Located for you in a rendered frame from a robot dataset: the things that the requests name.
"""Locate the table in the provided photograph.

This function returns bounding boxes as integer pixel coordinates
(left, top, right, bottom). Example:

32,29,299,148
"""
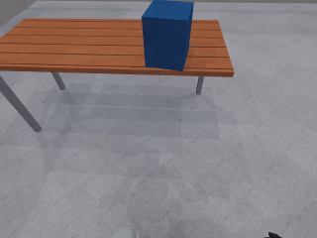
0,18,235,133

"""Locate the left robot thigh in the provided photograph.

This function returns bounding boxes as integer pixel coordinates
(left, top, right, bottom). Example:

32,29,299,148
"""
110,226,140,238

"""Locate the carton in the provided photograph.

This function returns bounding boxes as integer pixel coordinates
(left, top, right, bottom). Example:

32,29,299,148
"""
142,0,194,71

